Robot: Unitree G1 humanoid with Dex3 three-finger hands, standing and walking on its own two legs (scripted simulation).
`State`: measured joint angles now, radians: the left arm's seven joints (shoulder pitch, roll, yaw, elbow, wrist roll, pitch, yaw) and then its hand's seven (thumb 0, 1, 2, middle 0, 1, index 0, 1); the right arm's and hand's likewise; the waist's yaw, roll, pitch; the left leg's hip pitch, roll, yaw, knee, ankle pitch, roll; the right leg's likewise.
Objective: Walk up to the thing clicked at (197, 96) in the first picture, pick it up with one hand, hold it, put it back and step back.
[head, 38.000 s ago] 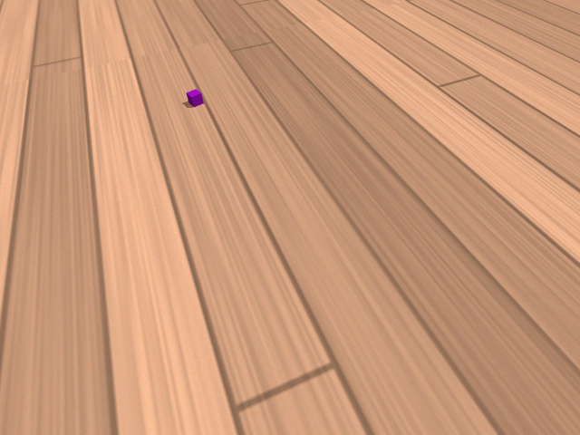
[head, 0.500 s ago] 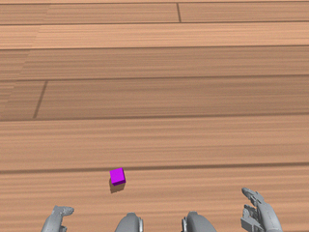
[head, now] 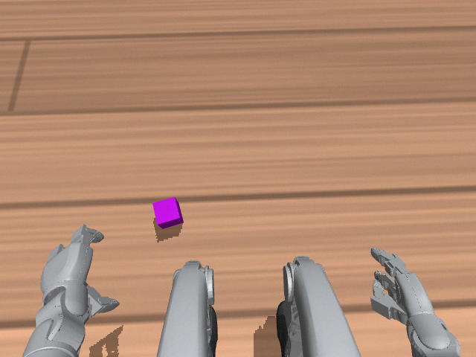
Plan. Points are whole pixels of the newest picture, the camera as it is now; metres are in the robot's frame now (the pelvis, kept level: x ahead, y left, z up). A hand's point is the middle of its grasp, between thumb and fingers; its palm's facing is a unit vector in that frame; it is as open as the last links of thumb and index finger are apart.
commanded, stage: rise first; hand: left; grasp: from above
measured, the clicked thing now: (168, 213) +0.46 +0.24 -0.50
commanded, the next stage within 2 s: approach in 1.66 s
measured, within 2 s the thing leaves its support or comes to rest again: neither
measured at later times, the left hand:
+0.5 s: hand (120, 241) +0.35 +0.30 -0.29, palm faces -0.45 -0.12 -0.89, open 13.8 cm
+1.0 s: hand (137, 228) +0.39 +0.28 -0.35, palm faces -0.45 -0.11 -0.89, open 13.9 cm
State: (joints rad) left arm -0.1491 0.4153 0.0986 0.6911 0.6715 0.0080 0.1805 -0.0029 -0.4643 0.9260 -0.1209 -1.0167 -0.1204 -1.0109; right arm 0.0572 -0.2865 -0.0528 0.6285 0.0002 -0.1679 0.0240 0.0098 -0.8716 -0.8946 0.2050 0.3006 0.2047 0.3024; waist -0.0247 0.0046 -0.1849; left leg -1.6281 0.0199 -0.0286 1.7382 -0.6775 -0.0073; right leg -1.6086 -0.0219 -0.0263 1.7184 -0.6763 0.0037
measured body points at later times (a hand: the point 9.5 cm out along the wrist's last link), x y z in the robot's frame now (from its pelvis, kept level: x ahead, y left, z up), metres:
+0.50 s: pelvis -0.05 +0.00 -0.14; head +0.16 +0.04 +0.26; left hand +0.37 +0.30 -0.24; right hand +0.04 -0.28 -0.26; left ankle +0.05 +0.12 -0.51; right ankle +0.05 -0.12 -0.51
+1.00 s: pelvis -0.04 +0.00 -0.18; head +0.19 +0.04 +0.20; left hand +0.41 +0.28 -0.30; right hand +0.02 -0.27 -0.31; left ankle +0.05 +0.12 -0.51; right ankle +0.05 -0.12 -0.51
